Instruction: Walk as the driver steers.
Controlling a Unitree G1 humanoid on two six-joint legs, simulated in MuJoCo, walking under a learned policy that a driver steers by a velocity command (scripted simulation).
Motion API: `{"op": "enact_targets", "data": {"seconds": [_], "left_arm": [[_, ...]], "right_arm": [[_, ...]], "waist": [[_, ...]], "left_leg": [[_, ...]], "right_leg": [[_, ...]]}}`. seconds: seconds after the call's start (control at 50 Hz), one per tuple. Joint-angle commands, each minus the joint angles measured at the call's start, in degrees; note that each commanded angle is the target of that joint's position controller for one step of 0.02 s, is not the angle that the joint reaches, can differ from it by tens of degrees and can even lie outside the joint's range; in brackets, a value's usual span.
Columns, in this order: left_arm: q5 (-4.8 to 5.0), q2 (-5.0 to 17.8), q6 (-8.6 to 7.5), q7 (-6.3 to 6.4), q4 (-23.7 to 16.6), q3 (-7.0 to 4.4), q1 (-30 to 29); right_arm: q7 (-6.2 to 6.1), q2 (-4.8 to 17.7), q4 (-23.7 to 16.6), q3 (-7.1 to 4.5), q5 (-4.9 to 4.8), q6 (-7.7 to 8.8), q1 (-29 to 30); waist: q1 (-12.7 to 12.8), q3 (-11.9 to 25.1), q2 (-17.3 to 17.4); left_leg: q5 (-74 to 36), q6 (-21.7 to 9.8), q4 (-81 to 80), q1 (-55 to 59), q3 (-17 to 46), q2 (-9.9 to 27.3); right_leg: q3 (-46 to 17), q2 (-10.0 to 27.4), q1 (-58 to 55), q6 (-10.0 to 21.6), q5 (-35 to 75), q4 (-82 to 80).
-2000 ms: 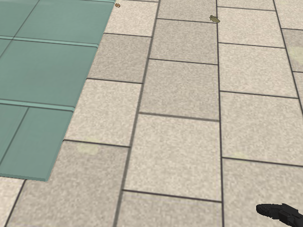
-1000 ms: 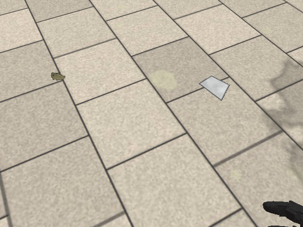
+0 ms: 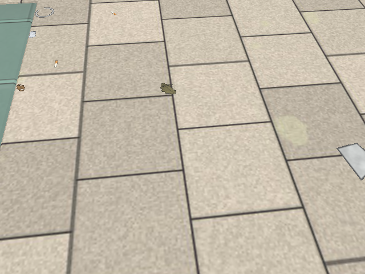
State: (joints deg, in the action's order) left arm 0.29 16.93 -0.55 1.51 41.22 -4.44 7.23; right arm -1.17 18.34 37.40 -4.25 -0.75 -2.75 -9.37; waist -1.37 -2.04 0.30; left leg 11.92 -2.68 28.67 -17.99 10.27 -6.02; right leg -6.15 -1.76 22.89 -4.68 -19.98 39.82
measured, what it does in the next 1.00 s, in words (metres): walks ahead: right foot, then left foot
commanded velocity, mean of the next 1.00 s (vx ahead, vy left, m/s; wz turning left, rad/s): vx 0.16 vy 0.00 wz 0.20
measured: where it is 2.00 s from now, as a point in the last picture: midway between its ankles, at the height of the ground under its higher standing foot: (165, 219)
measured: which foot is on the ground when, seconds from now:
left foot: down 0.00-0.06, up 0.08-0.40, down 0.42-0.84, up 0.86-1.00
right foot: up 0.00-0.04, down 0.06-0.50, up 0.52-0.82, down 0.84-1.00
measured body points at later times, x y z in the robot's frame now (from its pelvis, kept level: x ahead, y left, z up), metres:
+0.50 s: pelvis +0.00 +0.01 +0.00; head +0.02 +0.03 +0.45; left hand +0.08 +0.29 -0.12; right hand +0.19 -0.22 -0.10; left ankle -0.03 +0.12 -0.74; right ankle +0.03 -0.14 -0.74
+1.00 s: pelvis +0.13 -0.03 +0.01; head +0.15 -0.05 +0.46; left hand +0.15 +0.26 -0.10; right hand +0.29 -0.28 -0.11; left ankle +0.08 +0.12 -0.66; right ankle +0.13 -0.11 -0.74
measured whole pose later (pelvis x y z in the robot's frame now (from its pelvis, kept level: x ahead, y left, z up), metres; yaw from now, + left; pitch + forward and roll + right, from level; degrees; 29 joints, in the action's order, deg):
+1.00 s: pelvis +0.13 -0.03 +0.01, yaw +10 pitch +1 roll +1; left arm -0.3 15.4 -5.1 -1.5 46.1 -1.5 18.9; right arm 0.3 17.8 41.5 -3.4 -1.2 3.3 -16.4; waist 1.2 0.0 2.3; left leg 16.1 -1.8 61.6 -27.7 1.2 2.6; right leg 1.8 -1.6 10.2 3.6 -14.0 23.3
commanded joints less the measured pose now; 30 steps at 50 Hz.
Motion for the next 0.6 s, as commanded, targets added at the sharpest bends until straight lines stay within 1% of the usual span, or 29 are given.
{"op": "enact_targets", "data": {"seconds": [0.02, 0.04, 0.06, 0.08, 0.1, 0.12, 0.14, 0.16, 0.18, 0.2, 0.22, 0.24, 0.26, 0.3, 0.32, 0.34, 0.36, 0.38, 0.4, 0.42, 0.44, 0.46, 0.48, 0.5, 0.52, 0.54, 0.56, 0.58, 0.6], "left_arm": [[0.3, 5.8, -1.81, -0.69, -4.0, -1.72, 0.7], [0.26, 5.8, -2.09, -0.87, -3.3, -1.92, 2.7], [-0.2, 7.7, -2.17, -0.74, -3.0, -2.51, 4.0], [-1.11, 11.3, -1.75, -0.29, -3.8, -3.14, 4.0], [-3.05, 13.3, -1.41, -0.56, -3.5, -3.46, 3.2], [-2.69, 9.8, -1.64, -0.57, -5.0, -2.51, 1.2], [-2.0, 7.2, -1.62, -0.36, -5.4, -1.69, -0.9], [-1.25, 6.4, -1.49, -0.26, -5.7, -1.35, -2.2], [-0.47, 6.0, -1.38, -0.13, -5.5, -1.07, -2.4], [-0.42, 6.0, -1.12, 0.02, -5.2, -0.82, -1.8], [-0.63, 6.0, -0.88, 0.1, -4.8, -0.79, -1.0], [-0.82, 6.1, -0.66, 0.19, -4.5, -0.8, 0.0], [-0.89, 6.3, -0.47, 0.24, -4.3, -0.84, 0.4], [-0.71, 7.2, -0.08, 0.03, -4.1, -1.03, 0.0], [-0.53, 8.0, 0.14, -0.17, -3.8, -1.22, 0.5], [-0.27, 8.5, 0.34, -0.34, -3.5, -1.29, 1.2], [0.13, 8.7, 0.5, -0.47, -3.2, -1.18, 1.3], [0.62, 8.2, 0.58, -0.56, -2.9, -0.88, 0.9], [0.98, 7.1, 0.32, -0.65, -1.9, -0.4, 2.9], [0.05, 5.7, -0.36, -0.95, -1.2, 0.26, 5.1], [-2.04, 2.6, -1.27, -1.47, -2.0, 1.3, 6.9], [-2.19, 2.8, -1.32, -1.09, -2.2, 1.53, 3.6], [-2.0, 4.2, -1.19, -0.94, -1.9, 1.3, 1.9], [-1.91, 4.1, -1.07, -0.84, -1.3, 1.37, 1.3], [-1.39, 4.8, -0.77, -0.56, -0.9, 1.08, 1.0], [-0.77, 5.1, -0.66, -0.43, -1.3, 0.92, 0.5], [0.09, 5.3, -0.98, -0.46, -1.8, 0.83, -0.9], [0.68, 5.8, -1.55, -0.62, -2.6, 0.59, -2.6], [1.15, 6.2, -2.21, -0.95, -3.1, 0.24, -3.4]], "right_arm": [[-0.07, 9.6, -4.6, -2.65, -0.54, 0.22, 2.7], [-0.24, 9.2, -4.8, -2.51, -0.96, -0.01, 3.6], [-0.43, 7.7, -5.0, -2.12, -1.01, -0.04, 2.6], [-0.28, 4.4, -4.9, -1.26, -0.16, 0.05, -0.7], [-0.27, 7.0, -6.5, -2.22, -0.71, 0.57, 0.1], [-0.4, 11.1, -4.9, -3.54, 0.24, 0.85, -1.8], [-0.34, 11.5, -3.5, -4.03, -0.05, 0.61, -2.4], [-0.59, 9.7, -2.1, -3.77, -0.02, -0.02, -3.5], [-0.64, 8.3, -2.0, -3.35, 0.12, -0.44, -3.4], [-0.47, 6.5, -2.1, -2.78, -0.08, -0.56, -3.0], [-0.38, 5.5, -2.6, -2.36, -0.32, -0.48, -1.9], [-0.35, 4.6, -3.1, -1.96, -0.41, -0.33, -0.7], [-0.29, 3.9, -3.5, -1.55, -0.27, -0.22, 0.2], [0.08, 2.3, -4.0, -0.57, 0.21, -0.07, 1.2], [0.26, 2.2, -4.1, -0.38, 0.17, 0.0, 1.6], [0.39, 2.8, -3.9, -0.51, 0.02, 0.04, 1.2], [0.53, 3.1, -3.2, -0.66, -0.04, 0.07, -0.1], [0.7, 2.9, -2.1, -0.68, 0.08, 0.16, -2.3], [0.74, 3.3, -1.5, -0.69, 0.47, 0.23, -3.2], [0.4, 5.7, -1.9, -0.86, 0.9, 0.27, -3.9], [-0.14, 10.4, -2.5, -1.62, 1.61, 0.08, -2.4], [0.41, 5.4, -2.6, -0.25, 2.11, 0.55, 0.3], [0.88, 2.8, -2.8, 0.55, 2.31, 1.19, 2.3], [0.83, 2.7, -1.8, 0.48, 2.39, 1.57, 0.6], [0.71, 4.7, -1.4, 0.06, 1.96, 1.76, -1.1], [0.53, 7.0, -0.7, -0.48, 1.49, 1.91, -3.1], [0.34, 8.5, 0.0, -0.83, 1.1, 2.0, -5.6], [0.09, 8.6, 0.6, -0.91, 0.99, 2.39, -8.0], [-0.15, 8.3, 1.2, -0.86, 0.99, 3.02, -9.8]], "waist": [[1.2, 6.7, 9.1], [2.7, 6.8, 8.7], [2.7, 7.6, 6.6], [0.3, 9.3, -5.4], [-0.3, 5.6, -17.7], [-0.2, 5.5, -11.4], [-0.8, 4.9, -8.3], [-1.2, 4.3, -6.7], [-0.5, 3.4, -6.9], [-0.1, 3.2, -7.2], [0.6, 3.3, -8.1], [1.3, 3.9, -9.0], [1.9, 4.7, -9.6], [2.5, 6.0, -10.9], [3.1, 6.1, -11.7], [3.3, 6.2, -12.0], [2.8, 6.1, -11.6], [1.3, 5.8, -10.8], [0.9, 5.3, -9.4], [1.7, 7.0, -5.2], [5.1, 8.3, 8.3], [3.5, 7.6, 10.0], [3.4, 5.6, 7.3], [2.1, 6.3, 7.6], [0.7, 4.4, 8.5], [-0.2, 1.4, 10.3], [-1.5, -2.1, 11.6], [-3.0, -4.3, 12.7], [-3.6, -5.4, 13.2]], "left_leg": [[-11.8, -8.9, -5.6, 7.0, 19.3, 13.8], [-11.4, -7.3, -3.9, 5.9, 18.9, 12.3], [-5.7, -4.6, -0.8, 2.4, 17.2, 9.9], [11.4, -1.0, 11.1, -4.0, 9.0, 3.8], [25.5, 2.0, 22.3, -14.3, -0.5, -2.5], [24.0, 4.2, 33.2, -14.6, 0.5, 1.5], [20.4, 5.1, 37.2, -14.2, 0.1, 1.8], [17.7, 6.3, 39.4, -14.2, -0.4, 1.9], [15.4, 7.3, 41.0, -15.4, -0.4, 1.9], [14.3, 7.8, 40.0, -14.6, -1.5, 1.8], [13.5, 8.2, 37.3, -14.1, -2.8, 1.9], [13.3, 8.5, 33.4, -13.7, -3.7, 2.4], [13.7, 8.7, 29.2, -12.3, -4.4, 3.3], [15.0, 8.4, 19.5, -6.1, -6.9, 5.2], [15.0, 8.2, 15.5, -3.6, -8.3, 5.4], [13.6, 7.9, 11.7, -1.6, -9.4, 5.1], [9.8, 7.3, 6.2, 1.0, -10.3, 4.8], [3.0, 6.2, -2.1, 5.2, -11.3, 4.4], [-3.7, 4.5, -10.0, 10.1, -10.6, 4.5], [-11.9, 2.6, -9.8, 17.2, -4.5, 9.1], [-22.1, -2.2, -6.6, 18.4, 4.5, 17.4], [-15.8, -6.8, -7.5, 9.7, 5.6, 19.2], [-8.1, -5.5, -7.9, 8.1, 3.4, 15.9], [2.0, -3.6, -8.6, 8.6, 1.9, 13.3], [11.8, -3.6, -10.6, 8.1, 3.0, 12.9], [21.2, -5.1, -13.2, 7.8, 6.8, 14.9], [27.8, -7.0, -16.1, 7.2, 11.0, 17.4], [29.3, -9.0, -18.2, 8.1, 15.3, 20.0], [27.8, -10.8, -19.3, 10.7, 18.7, 22.5]], "right_leg": [[0.7, -0.9, -3.4, 1.3, 2.4, -9.2], [1.5, -0.7, -7.7, 2.2, 7.9, -16.3], [-1.1, 3.7, -13.7, 3.8, 13.2, -19.8], [-11.7, 15.7, -19.5, 8.5, 20.6, -21.6], [-23.6, 23.5, -16.6, 18.0, 27.9, -23.2], [-21.9, 24.4, -15.0, 20.4, 27.1, -22.8], [-16.3, 20.8, -13.7, 18.5, 25.4, -21.9], [-11.9, 17.4, -13.6, 16.5, 23.0, -21.3], [-10.1, 16.5, -14.1, 16.4, 23.9, -21.0], [-7.5, 15.1, -13.7, 16.4, 25.5, -21.0], [-5.8, 14.1, -14.4, 16.6, 26.3, -21.1], [-5.1, 14.0, -16.3, 16.9, 27.1, -20.6], [-4.6, 14.2, -17.6, 17.1, 27.8, -20.1], [-3.3, 14.3, -16.9, 17.1, 28.5, -19.3], [-3.4, 14.6, -16.4, 17.3, 29.2, -19.1], [-3.9, 15.0, -16.2, 17.4, 29.5, -18.7], [-3.9, 14.8, -15.7, 17.1, 29.2, -17.7], [-3.3, 14.2, -14.1, 16.0, 28.7, -16.6], [-2.6, 13.2, -11.8, 13.6, 26.1, -15.9], [-1.0, 11.4, -7.4, 9.3, 20.0, -13.7], [5.1, 5.5, -3.2, 4.4, 6.8, -9.2], [5.0, 5.4, -8.0, 2.2, 0.8, -12.0], [5.1, 5.4, -10.1, 1.4, 5.6, -13.1], [6.8, 4.2, -10.5, 1.2, 6.3, -12.1], [8.6, 2.6, -8.1, 1.1, 2.9, -9.1], [9.5, 1.6, -3.4, 1.5, -0.5, -5.9], [9.6, 1.2, 1.3, 2.3, -3.4, -2.7], [7.8, 2.1, 6.3, 3.3, -7.2, 2.4], [5.5, 3.7, 11.9, 4.5, -10.6, 8.3]]}}
Keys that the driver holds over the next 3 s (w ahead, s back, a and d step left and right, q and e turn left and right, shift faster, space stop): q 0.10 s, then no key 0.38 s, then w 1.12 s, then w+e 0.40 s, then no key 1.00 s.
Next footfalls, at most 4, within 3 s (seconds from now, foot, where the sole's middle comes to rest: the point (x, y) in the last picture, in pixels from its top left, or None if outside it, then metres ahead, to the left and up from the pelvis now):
0.06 right None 0.07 -0.13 -0.78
0.42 left None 0.01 0.13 -0.78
0.84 right None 0.17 -0.10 -0.78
1.36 left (137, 267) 0.49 0.17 -0.78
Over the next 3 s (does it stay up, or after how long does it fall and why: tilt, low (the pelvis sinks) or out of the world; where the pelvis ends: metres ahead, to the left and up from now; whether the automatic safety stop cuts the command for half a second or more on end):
stays up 0.95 0.03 -0.01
